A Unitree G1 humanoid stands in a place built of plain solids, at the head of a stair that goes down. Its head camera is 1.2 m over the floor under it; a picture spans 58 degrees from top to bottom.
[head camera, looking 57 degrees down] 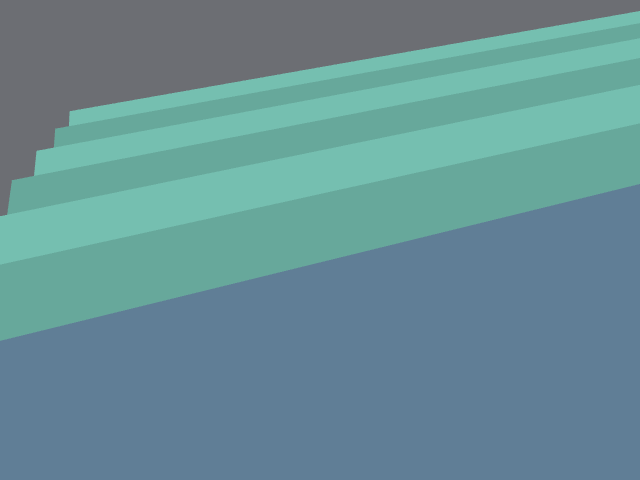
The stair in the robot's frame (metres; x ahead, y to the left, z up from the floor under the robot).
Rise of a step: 0.18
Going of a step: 0.41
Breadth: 7.50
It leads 16 degrees to the left of straight ahead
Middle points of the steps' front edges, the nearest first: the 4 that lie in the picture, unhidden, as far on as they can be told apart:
2.54 -1.97 -0.55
2.93 -1.86 -0.74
3.33 -1.75 -0.92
3.73 -1.64 -1.10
